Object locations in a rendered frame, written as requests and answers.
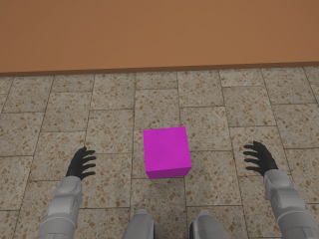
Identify carton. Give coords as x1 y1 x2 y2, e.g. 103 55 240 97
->
143 126 192 179

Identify right robot forearm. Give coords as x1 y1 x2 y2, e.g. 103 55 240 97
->
263 169 319 239

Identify robot right hand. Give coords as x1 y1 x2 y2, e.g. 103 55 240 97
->
243 140 279 177

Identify left robot forearm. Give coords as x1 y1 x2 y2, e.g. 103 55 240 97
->
35 175 83 239

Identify robot right thigh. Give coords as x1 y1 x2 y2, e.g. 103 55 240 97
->
192 215 229 239

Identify robot left hand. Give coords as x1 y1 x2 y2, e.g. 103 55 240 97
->
65 146 96 181

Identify robot right shin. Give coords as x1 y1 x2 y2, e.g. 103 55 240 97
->
197 210 210 218

